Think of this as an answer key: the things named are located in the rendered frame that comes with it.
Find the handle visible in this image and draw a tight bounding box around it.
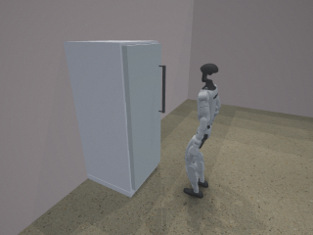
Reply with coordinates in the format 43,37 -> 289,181
159,65 -> 166,114

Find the fridge door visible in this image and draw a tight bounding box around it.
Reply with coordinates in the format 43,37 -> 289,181
121,43 -> 161,191

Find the robot right thigh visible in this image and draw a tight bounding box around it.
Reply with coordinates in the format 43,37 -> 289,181
196,129 -> 212,162

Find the robot left forearm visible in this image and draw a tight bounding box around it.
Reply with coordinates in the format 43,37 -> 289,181
193,117 -> 208,148

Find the left robot upper arm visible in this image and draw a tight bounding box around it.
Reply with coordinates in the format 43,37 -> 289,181
198,90 -> 210,124

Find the robot right forearm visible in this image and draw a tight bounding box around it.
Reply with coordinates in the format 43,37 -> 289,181
210,110 -> 219,125

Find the right robot upper arm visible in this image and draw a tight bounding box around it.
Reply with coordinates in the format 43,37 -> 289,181
214,84 -> 221,112

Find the robot left hand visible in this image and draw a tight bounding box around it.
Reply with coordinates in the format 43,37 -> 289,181
186,145 -> 200,164

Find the robot head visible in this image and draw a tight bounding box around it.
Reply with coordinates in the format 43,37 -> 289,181
200,63 -> 219,91

